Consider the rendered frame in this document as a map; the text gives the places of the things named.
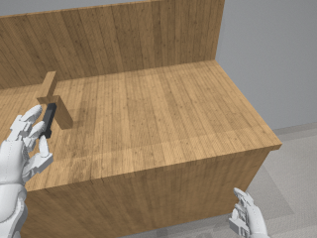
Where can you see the robot left hand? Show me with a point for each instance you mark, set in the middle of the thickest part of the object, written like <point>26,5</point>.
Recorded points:
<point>14,151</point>

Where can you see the counter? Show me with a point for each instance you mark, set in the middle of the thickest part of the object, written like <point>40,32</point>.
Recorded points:
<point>149,130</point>

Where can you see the tap lever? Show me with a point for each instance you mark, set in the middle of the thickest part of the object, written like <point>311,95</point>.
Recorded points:
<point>48,119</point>

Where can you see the robot right hand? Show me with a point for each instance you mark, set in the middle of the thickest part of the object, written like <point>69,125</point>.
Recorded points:
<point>252,219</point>

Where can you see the robot left forearm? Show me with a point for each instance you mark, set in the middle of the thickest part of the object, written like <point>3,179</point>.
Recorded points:
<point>13,209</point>

